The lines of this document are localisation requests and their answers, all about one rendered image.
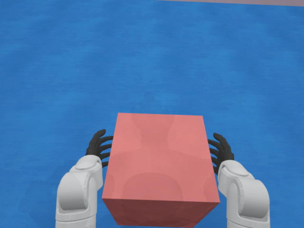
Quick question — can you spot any left robot hand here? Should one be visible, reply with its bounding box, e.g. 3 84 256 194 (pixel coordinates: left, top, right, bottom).
85 129 114 168

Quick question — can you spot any right robot hand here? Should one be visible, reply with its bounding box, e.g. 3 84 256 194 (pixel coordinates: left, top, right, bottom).
208 133 234 175

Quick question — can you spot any carton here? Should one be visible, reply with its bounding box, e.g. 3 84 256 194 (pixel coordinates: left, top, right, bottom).
102 113 220 228

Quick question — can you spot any robot left forearm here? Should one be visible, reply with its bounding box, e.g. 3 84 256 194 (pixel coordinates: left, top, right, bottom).
55 155 103 228

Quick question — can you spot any robot right forearm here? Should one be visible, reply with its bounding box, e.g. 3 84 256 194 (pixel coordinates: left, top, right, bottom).
218 160 270 228

